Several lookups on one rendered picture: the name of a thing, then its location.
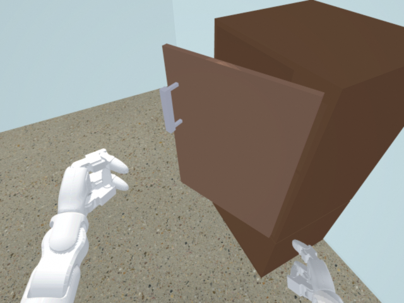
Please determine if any left robot forearm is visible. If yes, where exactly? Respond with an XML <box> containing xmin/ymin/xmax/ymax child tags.
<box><xmin>20</xmin><ymin>212</ymin><xmax>89</xmax><ymax>303</ymax></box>

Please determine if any right robot hand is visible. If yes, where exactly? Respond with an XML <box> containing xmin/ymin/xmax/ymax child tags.
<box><xmin>287</xmin><ymin>239</ymin><xmax>336</xmax><ymax>301</ymax></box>

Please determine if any cupboard door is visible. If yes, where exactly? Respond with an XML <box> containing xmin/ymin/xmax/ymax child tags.
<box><xmin>162</xmin><ymin>44</ymin><xmax>324</xmax><ymax>238</ymax></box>

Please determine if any right robot forearm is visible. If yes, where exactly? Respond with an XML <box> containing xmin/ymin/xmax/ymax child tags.
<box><xmin>312</xmin><ymin>290</ymin><xmax>343</xmax><ymax>303</ymax></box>

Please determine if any handle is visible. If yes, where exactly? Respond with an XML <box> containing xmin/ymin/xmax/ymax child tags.
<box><xmin>159</xmin><ymin>82</ymin><xmax>182</xmax><ymax>133</ymax></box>

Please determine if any left robot hand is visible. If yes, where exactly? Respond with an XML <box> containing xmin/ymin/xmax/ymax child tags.
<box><xmin>57</xmin><ymin>148</ymin><xmax>129</xmax><ymax>217</ymax></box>

